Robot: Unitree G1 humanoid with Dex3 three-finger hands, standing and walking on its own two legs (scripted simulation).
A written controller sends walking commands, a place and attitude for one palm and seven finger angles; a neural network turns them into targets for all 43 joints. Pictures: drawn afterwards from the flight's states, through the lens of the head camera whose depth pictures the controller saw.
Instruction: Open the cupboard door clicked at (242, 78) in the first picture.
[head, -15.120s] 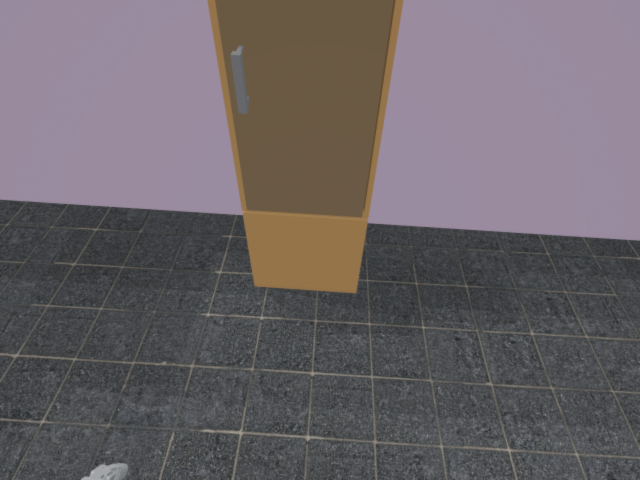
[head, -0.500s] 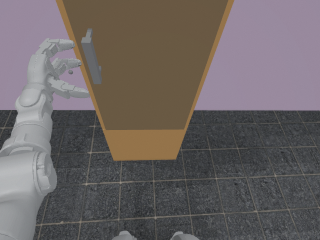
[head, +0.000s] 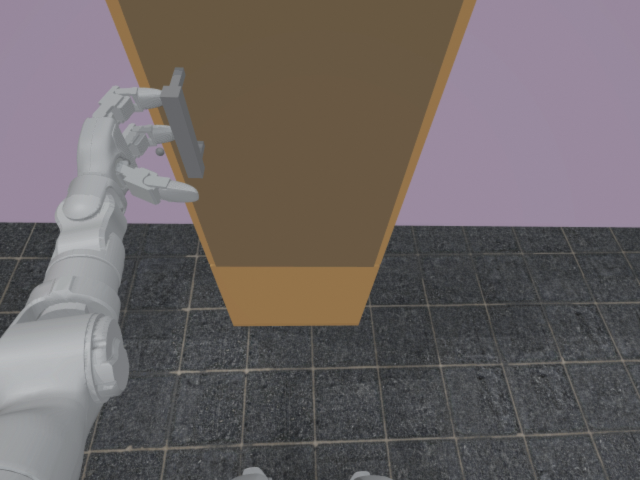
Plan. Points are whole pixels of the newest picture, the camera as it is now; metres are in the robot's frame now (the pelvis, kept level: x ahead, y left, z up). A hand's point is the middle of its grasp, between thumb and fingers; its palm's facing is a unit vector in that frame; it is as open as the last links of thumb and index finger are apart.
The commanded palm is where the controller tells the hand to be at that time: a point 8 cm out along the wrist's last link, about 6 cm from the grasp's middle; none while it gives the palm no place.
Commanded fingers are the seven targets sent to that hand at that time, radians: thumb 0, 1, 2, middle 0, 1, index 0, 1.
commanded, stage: slide the fingers in behind the handle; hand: left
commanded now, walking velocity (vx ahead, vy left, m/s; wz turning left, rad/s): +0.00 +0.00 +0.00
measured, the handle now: (187, 126) +0.54 +0.15 +0.12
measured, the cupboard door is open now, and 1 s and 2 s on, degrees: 0 0 5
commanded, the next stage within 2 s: close the thumb around the handle in 0.82 s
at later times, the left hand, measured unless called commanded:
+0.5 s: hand (191, 157) +0.48 +0.13 +0.12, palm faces -0.01 -1.00 +0.00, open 14.0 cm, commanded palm +0.45 +0.19 +0.12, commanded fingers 0.00 -0.50 0.30 -0.30 -1.20 -0.30 -1.20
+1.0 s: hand (188, 152) +0.49 +0.14 +0.12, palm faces -0.01 -1.00 +0.00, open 13.9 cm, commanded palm +0.46 +0.19 +0.12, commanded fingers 0.00 -0.22 0.42 -0.32 -1.23 -0.32 -1.23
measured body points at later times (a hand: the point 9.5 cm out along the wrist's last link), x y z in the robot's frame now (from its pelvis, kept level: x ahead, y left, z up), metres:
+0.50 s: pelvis +0.00 -0.01 +0.00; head +0.06 -0.01 +0.45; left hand +0.47 +0.19 +0.12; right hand +0.03 -0.27 -0.12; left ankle +0.00 +0.08 -0.71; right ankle -0.02 -0.08 -0.71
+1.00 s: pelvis -0.01 -0.01 +0.00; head +0.07 +0.00 +0.44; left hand +0.48 +0.19 +0.12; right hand -0.01 -0.27 -0.11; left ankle +0.00 +0.08 -0.71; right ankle -0.02 -0.08 -0.71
